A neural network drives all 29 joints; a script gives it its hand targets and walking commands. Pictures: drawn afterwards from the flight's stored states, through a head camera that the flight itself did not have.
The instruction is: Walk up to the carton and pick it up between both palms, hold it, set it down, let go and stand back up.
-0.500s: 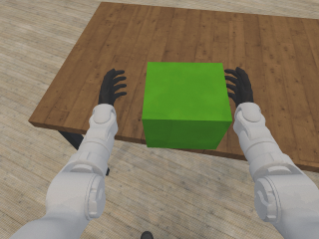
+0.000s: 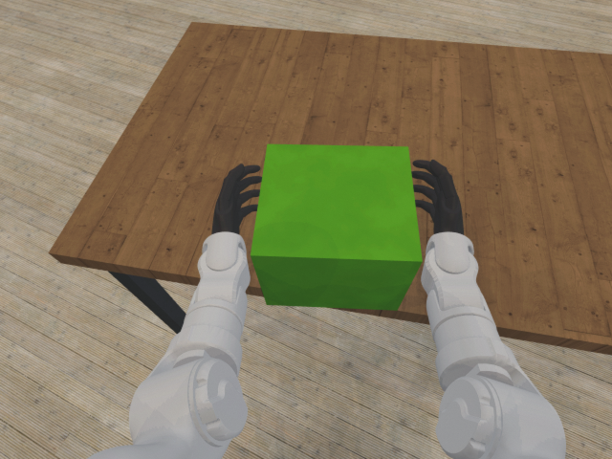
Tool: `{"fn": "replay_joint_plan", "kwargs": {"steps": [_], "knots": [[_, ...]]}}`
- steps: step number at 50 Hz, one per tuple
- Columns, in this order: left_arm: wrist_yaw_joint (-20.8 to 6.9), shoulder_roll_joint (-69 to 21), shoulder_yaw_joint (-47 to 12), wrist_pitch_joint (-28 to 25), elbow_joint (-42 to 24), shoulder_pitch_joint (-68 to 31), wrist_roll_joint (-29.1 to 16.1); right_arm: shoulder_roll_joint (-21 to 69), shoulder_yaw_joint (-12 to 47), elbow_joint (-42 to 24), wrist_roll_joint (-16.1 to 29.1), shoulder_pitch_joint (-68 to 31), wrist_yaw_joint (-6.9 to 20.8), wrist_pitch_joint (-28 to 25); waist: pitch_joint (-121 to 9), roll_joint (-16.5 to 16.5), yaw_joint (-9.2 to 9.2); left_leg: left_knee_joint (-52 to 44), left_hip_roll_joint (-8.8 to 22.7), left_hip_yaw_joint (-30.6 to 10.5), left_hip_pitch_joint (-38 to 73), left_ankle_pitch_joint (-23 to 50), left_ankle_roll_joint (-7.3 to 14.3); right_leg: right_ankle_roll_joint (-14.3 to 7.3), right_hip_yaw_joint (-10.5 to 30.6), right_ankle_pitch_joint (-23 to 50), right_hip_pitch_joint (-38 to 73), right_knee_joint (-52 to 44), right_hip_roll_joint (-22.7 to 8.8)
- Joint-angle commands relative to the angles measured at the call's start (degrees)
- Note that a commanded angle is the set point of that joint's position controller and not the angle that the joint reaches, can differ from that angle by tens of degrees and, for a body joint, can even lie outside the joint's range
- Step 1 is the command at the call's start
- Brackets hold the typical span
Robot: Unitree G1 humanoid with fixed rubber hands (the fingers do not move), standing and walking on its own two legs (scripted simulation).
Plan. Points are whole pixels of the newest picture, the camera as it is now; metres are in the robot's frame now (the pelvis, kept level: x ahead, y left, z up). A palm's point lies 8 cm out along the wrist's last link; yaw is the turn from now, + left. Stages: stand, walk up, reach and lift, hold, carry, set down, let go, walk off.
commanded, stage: reach and lift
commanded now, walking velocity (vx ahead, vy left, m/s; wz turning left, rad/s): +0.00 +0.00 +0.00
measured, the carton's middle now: (334, 229) +0.43 -0.01 +0.00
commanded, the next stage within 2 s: none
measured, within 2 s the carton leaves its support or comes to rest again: leaves its support in 1.70 s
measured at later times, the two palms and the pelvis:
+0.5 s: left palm (229, 225) +0.42 +0.14 +0.03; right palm (444, 223) +0.41 -0.15 +0.04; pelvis +0.00 +0.00 +0.00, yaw +2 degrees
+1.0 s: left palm (229, 224) +0.42 +0.14 +0.03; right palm (444, 224) +0.41 -0.15 +0.04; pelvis +0.01 +0.00 +0.00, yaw +2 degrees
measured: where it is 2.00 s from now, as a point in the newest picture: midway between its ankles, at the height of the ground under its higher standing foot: outside the picture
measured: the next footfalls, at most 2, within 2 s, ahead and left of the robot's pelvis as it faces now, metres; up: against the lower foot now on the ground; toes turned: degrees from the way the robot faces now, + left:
none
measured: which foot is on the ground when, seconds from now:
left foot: down 0.00-1.00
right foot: down 0.00-1.00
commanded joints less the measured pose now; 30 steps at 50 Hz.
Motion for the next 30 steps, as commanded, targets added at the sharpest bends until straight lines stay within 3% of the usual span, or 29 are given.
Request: {"fn": "replay_joint_plan", "kwargs": {"steps": [1,13,30], "knots": [[-2.8,-7.7,-6.6,-1.3,-3.5,-22.3,1.2,15.9,12.0,-0.9,-1.3,-21.9,3.2,-1.6,-35.6,-2.7,2.44,3.0,-3.0,-1.3,12.9,12.5,2.9,5.4,0.5,42.4,23.1,8.4,-0.3],[-4.9,-17.9,-8.8,1.0,-5.5,-21.7,4.6,25.2,11.3,-1.2,-6.4,-19.9,5.5,-1.4,-34.2,-0.7,1.02,2.5,-2.5,-3.0,17.0,13.0,2.2,4.8,-0.6,39.7,22.4,5.9,-0.8],[-5.8,-24.1,-11.1,2.7,-7.4,-19.9,6.5,29.4,11.2,-2.2,-8.4,-18.1,7.0,-2.2,-31.9,0.6,0.28,2.2,-2.2,-4.0,19.1,14.9,1.6,4.5,-1.5,40.7,22.6,4.7,-1.0]]}}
